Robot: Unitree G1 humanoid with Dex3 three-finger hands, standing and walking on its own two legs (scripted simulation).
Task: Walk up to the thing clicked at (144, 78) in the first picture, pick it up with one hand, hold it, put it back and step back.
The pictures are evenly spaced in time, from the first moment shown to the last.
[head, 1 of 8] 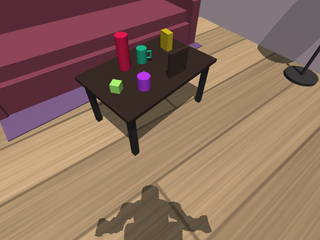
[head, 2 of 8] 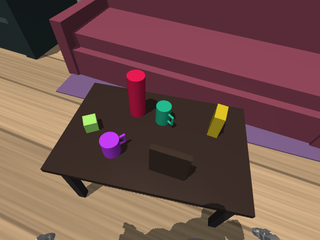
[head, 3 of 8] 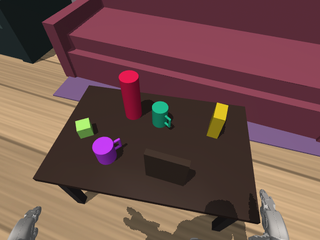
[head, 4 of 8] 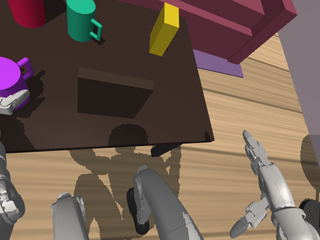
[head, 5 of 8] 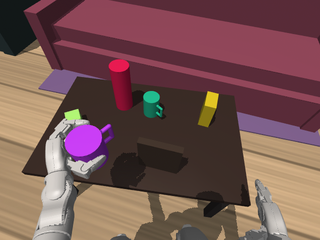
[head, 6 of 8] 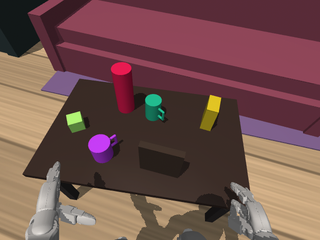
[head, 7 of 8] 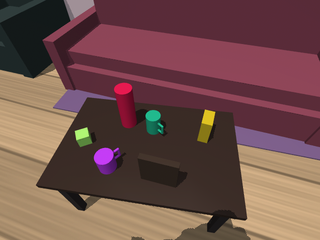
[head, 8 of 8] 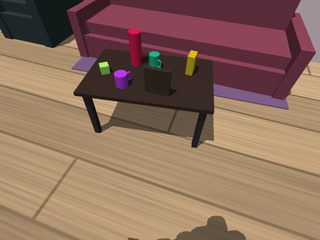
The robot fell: no
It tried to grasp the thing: yes
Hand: left
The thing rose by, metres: 0.27
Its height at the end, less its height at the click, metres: +0.00
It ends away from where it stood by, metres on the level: 0.02
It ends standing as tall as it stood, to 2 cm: yes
